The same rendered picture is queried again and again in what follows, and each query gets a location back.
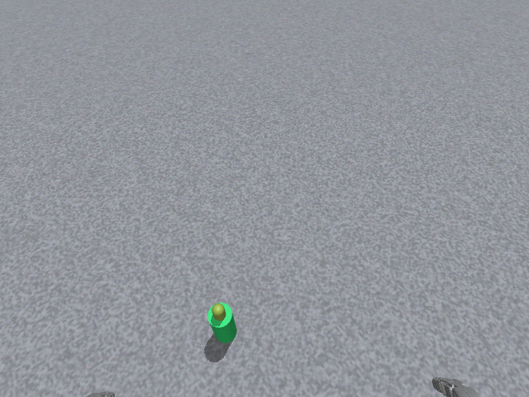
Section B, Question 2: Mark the bottle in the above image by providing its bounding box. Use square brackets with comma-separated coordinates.
[207, 303, 236, 343]

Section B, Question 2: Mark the right robot hand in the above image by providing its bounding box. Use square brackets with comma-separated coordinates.
[432, 378, 481, 397]

